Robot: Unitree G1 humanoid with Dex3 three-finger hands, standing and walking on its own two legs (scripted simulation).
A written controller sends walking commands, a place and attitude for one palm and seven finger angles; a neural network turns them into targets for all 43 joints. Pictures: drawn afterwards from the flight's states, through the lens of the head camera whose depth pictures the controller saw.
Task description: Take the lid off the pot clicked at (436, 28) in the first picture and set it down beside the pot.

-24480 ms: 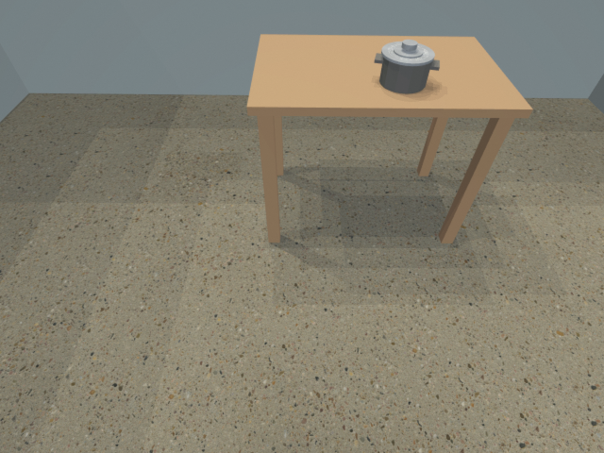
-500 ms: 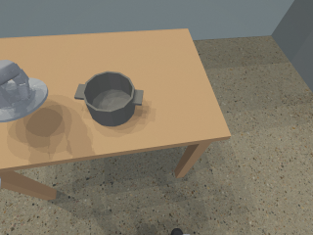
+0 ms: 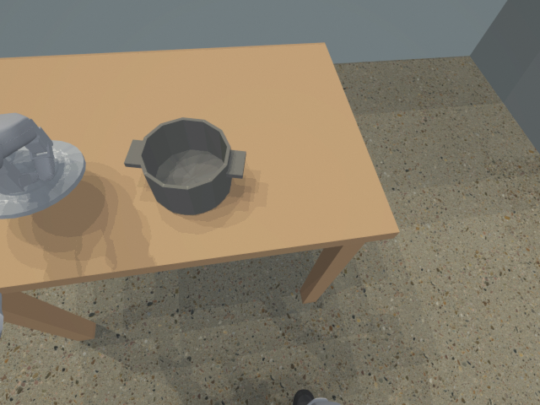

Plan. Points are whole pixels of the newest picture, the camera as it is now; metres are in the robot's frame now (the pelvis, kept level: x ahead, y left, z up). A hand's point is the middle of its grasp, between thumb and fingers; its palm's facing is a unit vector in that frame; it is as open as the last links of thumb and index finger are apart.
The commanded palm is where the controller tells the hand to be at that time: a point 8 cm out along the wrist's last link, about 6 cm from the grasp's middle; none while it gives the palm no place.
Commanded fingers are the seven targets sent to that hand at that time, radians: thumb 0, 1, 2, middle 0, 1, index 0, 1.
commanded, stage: lower the lid onto the table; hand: left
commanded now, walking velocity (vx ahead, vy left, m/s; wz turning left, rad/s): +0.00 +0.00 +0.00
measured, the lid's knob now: (19, 164) +0.47 +0.37 +0.03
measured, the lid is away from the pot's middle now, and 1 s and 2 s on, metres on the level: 0.24 0.25 0.25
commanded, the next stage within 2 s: open the fingers wide in 0.92 s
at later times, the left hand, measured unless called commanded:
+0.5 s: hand (35, 183) +0.44 +0.34 +0.02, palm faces -0.51 -0.10 -0.86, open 4.2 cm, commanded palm +0.49 +0.35 +0.07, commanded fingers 0.00 0.60 1.10 -0.66 -1.06 -1.05 -1.18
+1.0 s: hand (40, 184) +0.46 +0.36 -0.02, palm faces -0.51 -0.11 -0.85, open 4.2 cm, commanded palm +0.48 +0.35 +0.04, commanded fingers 0.00 0.60 1.10 -0.66 -1.06 -1.05 -1.18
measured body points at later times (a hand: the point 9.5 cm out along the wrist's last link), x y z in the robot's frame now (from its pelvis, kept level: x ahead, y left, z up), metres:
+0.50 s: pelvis -0.01 -0.01 -0.01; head +0.12 +0.01 +0.42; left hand +0.46 +0.35 +0.07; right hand -0.02 -0.30 -0.12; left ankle -0.04 +0.07 -0.73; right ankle +0.00 -0.15 -0.73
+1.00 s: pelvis -0.01 +0.00 -0.03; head +0.15 +0.03 +0.39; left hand +0.48 +0.36 +0.03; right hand -0.04 -0.28 -0.13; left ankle -0.04 +0.07 -0.73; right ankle +0.00 -0.15 -0.73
